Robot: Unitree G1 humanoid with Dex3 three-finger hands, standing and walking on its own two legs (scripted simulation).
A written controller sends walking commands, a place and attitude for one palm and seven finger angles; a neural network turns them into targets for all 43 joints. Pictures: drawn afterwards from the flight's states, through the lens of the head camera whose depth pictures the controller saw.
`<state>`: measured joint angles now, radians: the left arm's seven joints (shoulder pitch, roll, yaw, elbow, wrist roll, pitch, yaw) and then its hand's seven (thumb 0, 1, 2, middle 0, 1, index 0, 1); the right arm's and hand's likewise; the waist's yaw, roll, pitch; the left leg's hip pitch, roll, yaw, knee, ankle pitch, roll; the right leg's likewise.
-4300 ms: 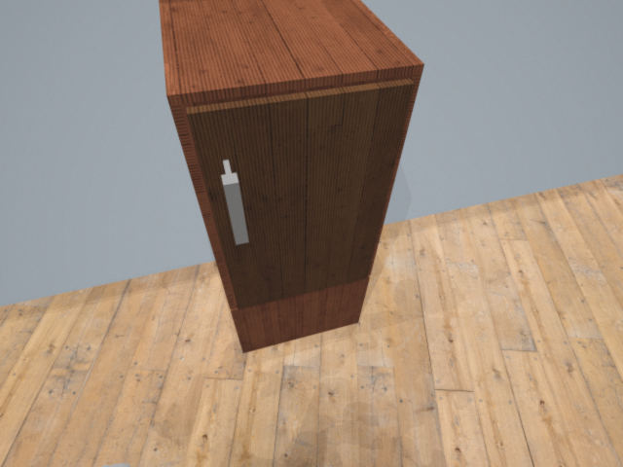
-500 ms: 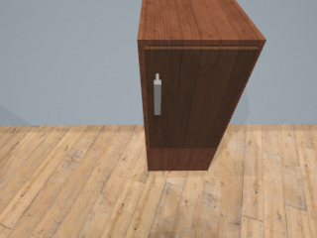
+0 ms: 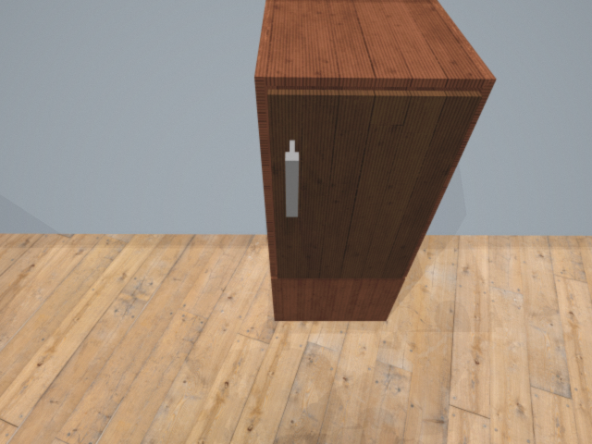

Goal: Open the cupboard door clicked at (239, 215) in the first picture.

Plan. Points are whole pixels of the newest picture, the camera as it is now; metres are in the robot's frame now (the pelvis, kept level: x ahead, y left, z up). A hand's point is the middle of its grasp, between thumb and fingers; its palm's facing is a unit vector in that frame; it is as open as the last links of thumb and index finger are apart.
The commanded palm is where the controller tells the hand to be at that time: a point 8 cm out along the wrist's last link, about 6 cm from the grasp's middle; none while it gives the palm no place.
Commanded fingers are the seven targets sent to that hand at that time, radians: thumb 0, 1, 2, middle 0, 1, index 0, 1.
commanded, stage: look again from close up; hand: left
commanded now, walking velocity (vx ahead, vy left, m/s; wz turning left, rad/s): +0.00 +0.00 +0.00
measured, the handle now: (292, 179) +0.60 +0.05 -0.02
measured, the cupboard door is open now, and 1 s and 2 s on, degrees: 0 0 0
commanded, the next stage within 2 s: shuffle to correct the standing spot in 0.34 s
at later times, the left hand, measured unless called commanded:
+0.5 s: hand out of the picture -0.02 +0.16 -0.18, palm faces +0.04 -0.99 -0.17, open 7.4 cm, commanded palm none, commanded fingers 0.00 0.90 0.90 -0.20 -0.30 -0.20 -0.30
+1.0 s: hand out of the picture -0.02 +0.11 -0.20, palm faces +0.08 -0.99 -0.10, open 7.4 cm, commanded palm none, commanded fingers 0.00 0.90 0.90 -0.20 -0.30 -0.20 -0.30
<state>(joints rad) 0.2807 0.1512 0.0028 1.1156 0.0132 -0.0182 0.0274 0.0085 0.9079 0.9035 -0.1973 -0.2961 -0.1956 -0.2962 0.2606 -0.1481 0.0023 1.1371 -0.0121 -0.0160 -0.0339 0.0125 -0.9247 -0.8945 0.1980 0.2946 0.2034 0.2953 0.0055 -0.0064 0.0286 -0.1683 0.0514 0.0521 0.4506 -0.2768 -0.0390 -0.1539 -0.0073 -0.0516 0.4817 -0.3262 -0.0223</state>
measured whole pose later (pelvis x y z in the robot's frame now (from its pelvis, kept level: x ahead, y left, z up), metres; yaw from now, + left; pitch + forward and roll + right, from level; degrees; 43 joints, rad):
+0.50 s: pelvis +0.00 +0.00 +0.00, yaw +0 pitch +0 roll +1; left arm 0.30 0.13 0.00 1.13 0.01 -0.02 0.03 0.01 0.91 0.90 -0.20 -0.30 -0.20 -0.30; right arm 0.27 -0.13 0.00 1.15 -0.01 -0.02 -0.04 0.01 -0.92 -0.89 0.20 0.29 0.20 0.30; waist 0.01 -0.01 0.03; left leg -0.17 0.05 0.05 0.44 -0.27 -0.04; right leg -0.15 -0.01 -0.06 0.47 -0.32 -0.02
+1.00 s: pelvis +0.05 -0.04 -0.02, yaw +1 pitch +1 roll -1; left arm 0.41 0.13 0.04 1.08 0.03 0.03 0.01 0.01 0.90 0.90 -0.20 -0.30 -0.19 -0.30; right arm 0.21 -0.13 -0.03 1.05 -0.02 -0.04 -0.05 0.01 -0.91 -0.89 0.20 0.29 0.20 0.30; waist 0.01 -0.06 0.06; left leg -0.33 0.06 0.15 0.68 -0.30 0.05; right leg -0.23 0.06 -0.09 0.78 -0.49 -0.07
